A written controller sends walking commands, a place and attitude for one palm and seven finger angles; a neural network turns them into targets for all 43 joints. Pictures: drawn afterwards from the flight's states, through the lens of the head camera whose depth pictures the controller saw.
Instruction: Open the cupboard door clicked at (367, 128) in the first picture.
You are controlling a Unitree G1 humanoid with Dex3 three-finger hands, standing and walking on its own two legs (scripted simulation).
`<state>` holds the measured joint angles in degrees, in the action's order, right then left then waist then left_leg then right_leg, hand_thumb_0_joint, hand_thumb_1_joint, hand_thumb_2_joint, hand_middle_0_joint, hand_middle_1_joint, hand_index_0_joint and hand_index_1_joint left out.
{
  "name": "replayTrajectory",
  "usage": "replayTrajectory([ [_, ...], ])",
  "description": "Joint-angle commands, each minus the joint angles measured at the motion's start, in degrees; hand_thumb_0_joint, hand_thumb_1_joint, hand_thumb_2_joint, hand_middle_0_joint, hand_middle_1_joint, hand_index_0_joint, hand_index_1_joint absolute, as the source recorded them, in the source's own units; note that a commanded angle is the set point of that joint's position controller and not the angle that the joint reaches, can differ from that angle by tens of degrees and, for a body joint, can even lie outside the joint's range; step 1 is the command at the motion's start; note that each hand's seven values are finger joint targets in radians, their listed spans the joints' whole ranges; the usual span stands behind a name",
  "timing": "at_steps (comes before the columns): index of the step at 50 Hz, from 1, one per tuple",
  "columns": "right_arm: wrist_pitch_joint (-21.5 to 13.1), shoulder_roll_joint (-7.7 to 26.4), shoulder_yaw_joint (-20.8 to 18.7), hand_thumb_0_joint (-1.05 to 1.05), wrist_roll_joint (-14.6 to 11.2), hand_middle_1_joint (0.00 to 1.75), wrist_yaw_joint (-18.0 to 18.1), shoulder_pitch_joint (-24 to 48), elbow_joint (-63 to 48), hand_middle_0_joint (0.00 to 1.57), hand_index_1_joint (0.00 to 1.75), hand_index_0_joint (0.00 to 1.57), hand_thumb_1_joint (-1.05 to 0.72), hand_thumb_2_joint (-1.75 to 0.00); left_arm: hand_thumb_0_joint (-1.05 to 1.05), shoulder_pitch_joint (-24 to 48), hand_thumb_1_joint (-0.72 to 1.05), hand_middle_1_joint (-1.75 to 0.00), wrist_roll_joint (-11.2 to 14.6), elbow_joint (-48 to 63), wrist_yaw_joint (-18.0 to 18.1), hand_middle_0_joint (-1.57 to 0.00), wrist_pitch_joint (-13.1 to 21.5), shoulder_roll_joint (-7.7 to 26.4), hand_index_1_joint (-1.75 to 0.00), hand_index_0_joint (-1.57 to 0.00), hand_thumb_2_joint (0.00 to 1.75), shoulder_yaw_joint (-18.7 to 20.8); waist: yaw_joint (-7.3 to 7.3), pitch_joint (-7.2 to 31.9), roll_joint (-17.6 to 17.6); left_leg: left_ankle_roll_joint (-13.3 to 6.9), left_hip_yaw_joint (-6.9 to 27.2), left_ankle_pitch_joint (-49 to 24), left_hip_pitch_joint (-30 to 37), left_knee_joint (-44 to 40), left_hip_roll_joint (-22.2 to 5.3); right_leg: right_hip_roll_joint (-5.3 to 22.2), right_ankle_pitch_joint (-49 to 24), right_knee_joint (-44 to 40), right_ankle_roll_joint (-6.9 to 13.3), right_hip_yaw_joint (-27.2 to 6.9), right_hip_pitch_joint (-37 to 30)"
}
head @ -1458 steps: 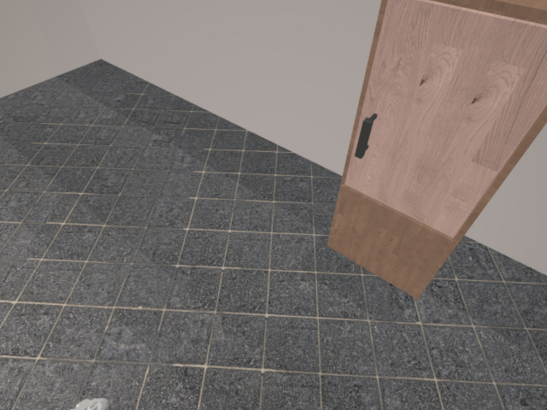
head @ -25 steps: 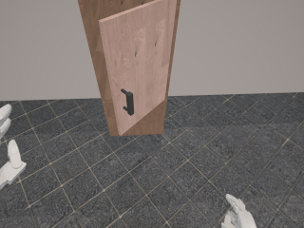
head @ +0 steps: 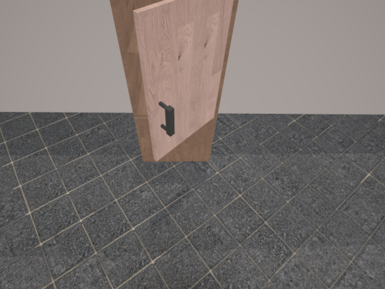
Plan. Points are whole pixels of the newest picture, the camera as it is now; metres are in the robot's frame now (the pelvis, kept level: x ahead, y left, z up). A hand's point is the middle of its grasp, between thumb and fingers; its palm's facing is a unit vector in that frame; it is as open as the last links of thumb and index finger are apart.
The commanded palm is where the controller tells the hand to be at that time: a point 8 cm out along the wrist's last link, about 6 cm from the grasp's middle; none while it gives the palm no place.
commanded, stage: let the arm hang, fingers relaxed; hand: left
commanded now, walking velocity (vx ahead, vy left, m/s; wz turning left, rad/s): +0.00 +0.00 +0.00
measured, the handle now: (166, 118) +0.65 +0.13 -0.11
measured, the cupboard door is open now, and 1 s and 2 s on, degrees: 45 45 45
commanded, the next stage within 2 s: look to check the result in 0.60 s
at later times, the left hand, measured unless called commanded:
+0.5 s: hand out of the picture +0.04 +0.17 -0.17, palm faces +0.01 -0.98 -0.20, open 7.3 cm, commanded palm none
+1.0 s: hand out of the picture +0.03 +0.17 -0.17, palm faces +0.01 -0.97 -0.22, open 7.3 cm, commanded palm none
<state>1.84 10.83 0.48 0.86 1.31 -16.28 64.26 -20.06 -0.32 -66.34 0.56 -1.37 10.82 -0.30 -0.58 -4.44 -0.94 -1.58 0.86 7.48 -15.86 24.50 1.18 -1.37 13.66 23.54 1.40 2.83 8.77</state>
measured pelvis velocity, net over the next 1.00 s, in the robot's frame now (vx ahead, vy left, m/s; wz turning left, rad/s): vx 0.03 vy -0.02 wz -0.01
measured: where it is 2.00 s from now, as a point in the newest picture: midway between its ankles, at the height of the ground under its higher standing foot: outside the picture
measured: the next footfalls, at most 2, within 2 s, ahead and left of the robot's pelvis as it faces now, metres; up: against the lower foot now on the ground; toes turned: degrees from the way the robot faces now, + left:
none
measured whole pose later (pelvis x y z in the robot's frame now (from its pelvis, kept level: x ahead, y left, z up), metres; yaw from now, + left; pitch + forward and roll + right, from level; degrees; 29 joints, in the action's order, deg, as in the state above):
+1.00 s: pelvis +0.03 -0.02 +0.00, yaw -1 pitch -2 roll +0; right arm 0.2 9.6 0.1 0.8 1.8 -12.6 65.8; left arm -14.6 -0.1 -66.2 1.6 0.4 10.1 0.3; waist 0.0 -3.6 0.6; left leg -0.4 0.3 8.9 -11.2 21.6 0.8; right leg -1.7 15.2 21.4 2.4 2.0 4.7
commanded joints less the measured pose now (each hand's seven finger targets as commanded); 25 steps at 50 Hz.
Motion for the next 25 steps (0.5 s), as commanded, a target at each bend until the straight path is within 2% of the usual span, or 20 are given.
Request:
replayTrajectory([
  [1,-1.5,7.0,-1.7,0.0,0.2,0.3,0.9,-0.5,-2.2,0.2,0.3,0.2,-0.9,-0.9,0.0,-0.6,0.9,-0.3,-0.2,1.8,0.9,-0.2,1.7,6.3,-0.3,-0.2,0.9,1.6,1.02,2.2,3.6,-0.8,7.2,7.2,3.5,-6.4,-6.6,6.2,3.7,-6.0,2.2,-6.3,4.1],
  [6,-1.4,5.8,-1.9,0.0,0.2,0.3,0.9,-1.6,-1.3,0.2,0.3,0.2,-0.9,-0.9,0.0,-1.0,0.9,-0.3,-0.3,0.9,1.2,-0.2,1.6,5.7,-0.3,-0.2,0.9,1.6,0.92,-0.4,0.8,-1.1,7.6,9.1,2.3,-7.5,-6.8,6.1,5.4,-5.9,2.1,-6.1,5.0],
  [9,-1.3,5.3,-2.0,0.0,0.4,0.3,0.7,-1.3,-1.0,0.2,0.3,0.2,-0.9,-0.9,0.0,-1.0,0.9,-0.3,-0.4,1.1,1.3,-0.2,1.6,5.6,-0.3,-0.2,0.9,1.7,0.86,-1.1,0.9,-0.9,6.9,9.4,2.4,-7.2,-6.2,6.3,7.0,-6.1,2.1,-6.3,6.2],
  [15,-1.5,4.2,-1.9,0.0,0.4,0.3,0.4,-1.1,-0.4,0.2,0.3,0.2,-0.9,-0.9,0.0,0.7,0.9,-0.3,-0.4,2.0,1.4,-0.2,1.9,5.9,-0.3,-0.2,0.9,1.9,0.97,-1.4,-1.2,-0.6,5.4,5.5,3.3,-5.9,-5.6,7.0,6.5,-6.9,2.0,-6.9,6.9],
  [18,-1.6,3.9,-1.7,0.0,0.5,0.3,0.4,-0.9,-0.2,0.2,0.3,0.2,-0.9,-0.9,0.0,1.8,0.9,-0.3,-0.4,2.3,1.5,-0.2,2.0,5.8,-0.3,-0.2,0.9,1.9,1.04,-1.9,1.0,-0.5,5.3,4.0,3.5,-5.9,-5.7,7.0,5.2,-6.7,2.0,-7.0,6.7],
  [20,-1.9,4.0,-1.5,0.0,0.4,0.3,0.4,-0.5,-0.2,0.2,0.3,0.2,-0.9,-0.9,0.0,2.0,0.9,-0.3,-0.3,2.4,1.4,-0.2,2.1,5.9,-0.3,-0.2,0.9,1.9,0.89,-0.7,1.8,-0.4,5.4,2.2,3.6,-6.0,-5.9,7.0,3.1,-6.3,1.9,-7.0,5.1],
  [22,-2.1,4.4,-1.6,0.0,0.3,0.3,0.5,-0.3,-0.5,0.2,0.3,0.2,-0.9,-0.9,0.0,2.1,0.9,-0.3,-0.3,2.6,1.4,-0.2,2.3,6.2,-0.3,-0.2,0.9,2.1,0.64,0.4,0.8,-0.4,5.0,-0.4,4.5,-5.3,-6.0,7.1,0.8,-6.3,1.8,-6.7,3.8],
  [25,-2.2,4.0,-1.5,0.0,0.4,0.3,0.6,-0.2,-0.2,0.2,0.3,0.2,-0.9,-0.9,0.0,3.0,0.9,-0.3,-0.2,2.6,1.4,-0.2,2.4,5.9,-0.3,-0.2,0.9,2.0,0.84,0.1,1.5,-0.1,4.8,-2.0,4.8,-5.3,-5.9,7.3,-0.8,-6.7,1.7,-6.9,3.4],
])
